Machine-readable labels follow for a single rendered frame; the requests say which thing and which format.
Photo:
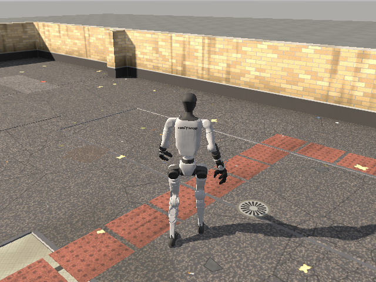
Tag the robot right forearm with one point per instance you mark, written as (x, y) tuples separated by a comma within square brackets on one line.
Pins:
[(217, 158)]

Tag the robot right hand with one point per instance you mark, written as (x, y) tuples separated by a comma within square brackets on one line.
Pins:
[(223, 175)]

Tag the robot torso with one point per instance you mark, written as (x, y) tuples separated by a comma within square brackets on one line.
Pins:
[(188, 138)]

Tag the left robot foot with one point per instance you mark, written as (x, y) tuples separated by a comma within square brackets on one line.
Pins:
[(171, 242)]

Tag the robot right upper arm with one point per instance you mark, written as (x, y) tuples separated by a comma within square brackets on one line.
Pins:
[(207, 125)]

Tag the robot left upper arm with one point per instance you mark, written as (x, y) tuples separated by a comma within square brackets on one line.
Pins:
[(170, 123)]

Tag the robot left forearm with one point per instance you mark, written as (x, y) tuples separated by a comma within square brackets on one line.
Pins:
[(162, 151)]

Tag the robot left hand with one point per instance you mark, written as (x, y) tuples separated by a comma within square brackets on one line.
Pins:
[(167, 154)]

